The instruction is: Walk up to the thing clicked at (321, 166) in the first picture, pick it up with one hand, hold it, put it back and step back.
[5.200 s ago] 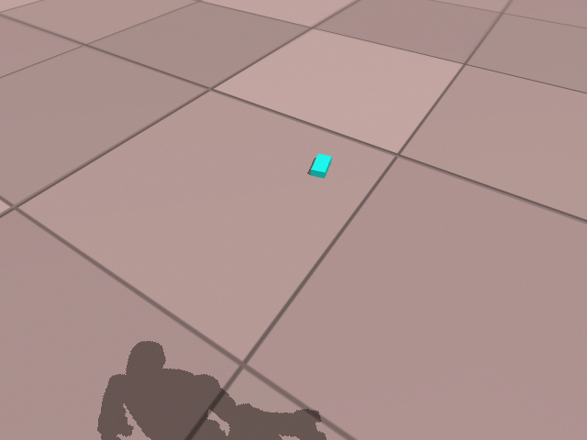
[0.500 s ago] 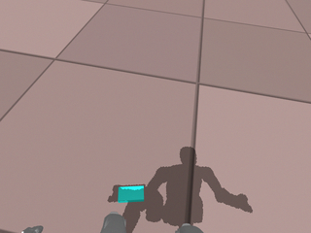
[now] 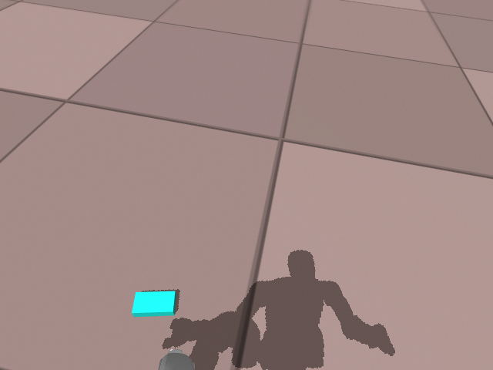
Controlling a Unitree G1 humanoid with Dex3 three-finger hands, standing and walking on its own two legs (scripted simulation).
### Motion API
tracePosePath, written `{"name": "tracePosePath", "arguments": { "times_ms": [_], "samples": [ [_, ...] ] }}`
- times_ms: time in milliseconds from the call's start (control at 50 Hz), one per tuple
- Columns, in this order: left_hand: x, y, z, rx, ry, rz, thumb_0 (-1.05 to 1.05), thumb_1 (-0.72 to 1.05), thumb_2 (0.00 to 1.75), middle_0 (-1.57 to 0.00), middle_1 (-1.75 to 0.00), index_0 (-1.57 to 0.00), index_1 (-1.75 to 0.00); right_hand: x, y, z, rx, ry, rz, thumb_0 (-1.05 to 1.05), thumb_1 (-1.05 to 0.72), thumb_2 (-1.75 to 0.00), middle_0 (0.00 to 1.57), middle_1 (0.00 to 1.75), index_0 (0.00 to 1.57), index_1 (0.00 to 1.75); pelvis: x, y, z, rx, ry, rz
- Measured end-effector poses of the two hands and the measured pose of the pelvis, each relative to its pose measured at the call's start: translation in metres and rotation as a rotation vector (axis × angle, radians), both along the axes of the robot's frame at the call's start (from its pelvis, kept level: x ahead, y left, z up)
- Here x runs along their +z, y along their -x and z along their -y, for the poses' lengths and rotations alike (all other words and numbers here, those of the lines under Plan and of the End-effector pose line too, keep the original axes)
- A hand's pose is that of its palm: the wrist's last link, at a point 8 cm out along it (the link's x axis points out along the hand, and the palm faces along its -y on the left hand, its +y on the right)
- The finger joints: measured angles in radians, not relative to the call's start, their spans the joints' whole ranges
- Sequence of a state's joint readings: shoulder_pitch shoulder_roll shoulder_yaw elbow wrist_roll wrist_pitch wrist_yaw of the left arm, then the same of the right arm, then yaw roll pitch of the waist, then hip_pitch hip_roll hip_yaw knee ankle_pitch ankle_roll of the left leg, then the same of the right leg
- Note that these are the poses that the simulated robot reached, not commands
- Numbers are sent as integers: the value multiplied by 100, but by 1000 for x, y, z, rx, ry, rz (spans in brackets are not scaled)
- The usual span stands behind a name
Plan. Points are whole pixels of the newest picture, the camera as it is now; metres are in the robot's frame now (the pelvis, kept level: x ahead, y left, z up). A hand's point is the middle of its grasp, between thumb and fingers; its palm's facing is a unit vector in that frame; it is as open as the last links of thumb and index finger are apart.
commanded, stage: walk up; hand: left
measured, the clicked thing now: (155, 303) +0.50 +0.31 -0.69
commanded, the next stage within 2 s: stand in 1.88 s
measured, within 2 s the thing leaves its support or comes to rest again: neither
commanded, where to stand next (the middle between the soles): +0.10 +0.04 m, yaw +2 degrees
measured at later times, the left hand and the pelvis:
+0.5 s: hand out of the picture -0.02 +0.29 -0.09, palm faces +0.07 -0.87 -0.48, open 7.4 cm; pelvis +0.02 +0.00 +0.04, yaw +5 degrees
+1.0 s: hand out of the picture +0.11 +0.30 -0.10, palm faces +0.03 -0.93 -0.37, open 7.4 cm; pelvis +0.03 +0.03 +0.06, yaw +4 degrees
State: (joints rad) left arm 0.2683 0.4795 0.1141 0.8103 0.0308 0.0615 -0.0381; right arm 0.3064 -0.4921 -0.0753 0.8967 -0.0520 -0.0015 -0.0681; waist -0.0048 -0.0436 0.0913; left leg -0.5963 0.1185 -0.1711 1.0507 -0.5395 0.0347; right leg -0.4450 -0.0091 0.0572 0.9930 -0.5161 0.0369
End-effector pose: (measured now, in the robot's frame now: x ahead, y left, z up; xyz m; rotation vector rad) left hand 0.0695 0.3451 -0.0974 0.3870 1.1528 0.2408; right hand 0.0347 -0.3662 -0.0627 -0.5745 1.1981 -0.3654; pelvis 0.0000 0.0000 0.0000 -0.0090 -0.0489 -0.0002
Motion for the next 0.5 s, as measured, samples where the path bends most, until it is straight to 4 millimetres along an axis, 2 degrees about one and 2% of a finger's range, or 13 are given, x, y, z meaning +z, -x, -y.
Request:
{"name": "tracePosePath", "arguments": {
  "times_ms": [40,100,180,280,360,440,500],
  "samples": [
    [3,22,24,37,9,-28,0,91,90,-20,-30,-20,-29,-5,-10,11,-10,-28,9,1,-90,-90,20,30,21,30,6,1,11,8,-3,5],
    [18,48,52,75,26,-71,0,90,90,-21,-30,-21,-30,-6,-27,15,11,-97,25,1,-91,-90,20,30,21,30,22,0,21,18,-8,3],
    [41,73,69,117,8,-106,0,90,90,-21,-30,-21,-30,-8,-42,8,47,-185,-1,1,-91,-90,20,30,21,30,39,-6,30,32,-21,-10],
    [62,91,64,167,-51,-140,0,90,90,-21,-30,-21,-30,-13,-60,-9,83,-261,-51,1,-91,-90,20,30,21,30,49,-15,34,50,-23,-28],
    [70,101,52,189,-81,-162,0,90,90,-21,-30,-21,-30,-16,-84,-30,117,-295,-48,1,-91,-90,20,30,21,30,51,-19,29,67,-26,-32],
    [65,105,36,191,-81,-177,0,90,90,-21,-30,-21,-30,-15,-116,-56,159,-313,8,1,-91,-90,20,30,21,30,47,-19,15,83,-26,-34],
    [51,99,18,180,-69,-179,0,90,90,-21,-30,-21,-30,-15,-137,-77,186,-312,73,1,-91,-90,20,30,21,30,39,-19,1,90,-39,-32]
  ]
}}
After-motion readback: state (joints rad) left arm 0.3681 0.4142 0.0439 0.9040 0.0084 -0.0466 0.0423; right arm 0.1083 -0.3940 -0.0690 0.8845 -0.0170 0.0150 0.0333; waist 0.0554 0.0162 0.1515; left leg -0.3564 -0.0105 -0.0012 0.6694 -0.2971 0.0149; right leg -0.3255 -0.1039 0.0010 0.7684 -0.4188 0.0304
